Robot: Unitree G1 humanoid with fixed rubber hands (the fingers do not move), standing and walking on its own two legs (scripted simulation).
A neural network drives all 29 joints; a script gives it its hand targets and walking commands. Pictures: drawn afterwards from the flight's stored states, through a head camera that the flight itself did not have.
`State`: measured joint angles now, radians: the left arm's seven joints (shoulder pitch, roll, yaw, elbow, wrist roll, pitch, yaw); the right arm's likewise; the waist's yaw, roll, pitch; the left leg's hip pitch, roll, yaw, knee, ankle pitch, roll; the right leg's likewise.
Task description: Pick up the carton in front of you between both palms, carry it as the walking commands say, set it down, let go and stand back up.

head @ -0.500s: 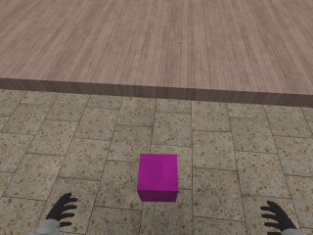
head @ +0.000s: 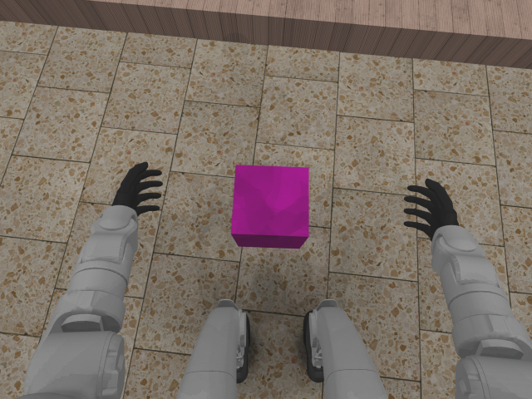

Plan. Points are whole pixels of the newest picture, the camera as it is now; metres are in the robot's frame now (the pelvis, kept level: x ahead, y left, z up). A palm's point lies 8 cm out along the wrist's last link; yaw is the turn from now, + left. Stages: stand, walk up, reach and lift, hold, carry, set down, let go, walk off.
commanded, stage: reach and lift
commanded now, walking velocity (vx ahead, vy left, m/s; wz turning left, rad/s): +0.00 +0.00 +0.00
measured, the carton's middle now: (270, 210) +0.49 +0.01 -0.57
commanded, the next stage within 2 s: none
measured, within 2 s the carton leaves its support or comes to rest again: neither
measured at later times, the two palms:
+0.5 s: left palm (178, 142) +0.52 +0.19 -0.15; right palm (378, 150) +0.50 -0.19 -0.15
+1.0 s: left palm (201, 190) +0.50 +0.19 -0.39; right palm (348, 196) +0.48 -0.20 -0.39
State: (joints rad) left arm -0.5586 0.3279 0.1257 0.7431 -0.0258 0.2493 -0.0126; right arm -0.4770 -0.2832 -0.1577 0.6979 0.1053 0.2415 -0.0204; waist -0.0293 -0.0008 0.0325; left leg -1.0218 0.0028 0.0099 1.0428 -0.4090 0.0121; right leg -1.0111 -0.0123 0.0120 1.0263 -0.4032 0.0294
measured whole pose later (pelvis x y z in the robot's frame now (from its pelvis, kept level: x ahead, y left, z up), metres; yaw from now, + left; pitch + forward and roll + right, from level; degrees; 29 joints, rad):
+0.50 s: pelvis -0.04 -0.01 -0.05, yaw +0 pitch +44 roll +0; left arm -1.33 0.33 0.33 1.03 0.06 0.18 -0.01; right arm -1.25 -0.21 -0.38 0.89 -0.02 0.19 -0.08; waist -0.03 -0.01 0.01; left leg -1.59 0.00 0.00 1.13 -0.32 0.00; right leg -1.58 -0.01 0.01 1.13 -0.32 0.02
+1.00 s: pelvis -0.05 -0.01 -0.24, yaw -1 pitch +48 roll -1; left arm -1.34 0.42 0.13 1.01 -0.16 0.09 0.05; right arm -1.27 -0.28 -0.16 0.88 0.18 0.12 -0.17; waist -0.02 -0.01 0.11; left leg -2.17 -0.01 -0.04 1.89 -0.55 -0.03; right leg -2.16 0.03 0.01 1.87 -0.55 0.03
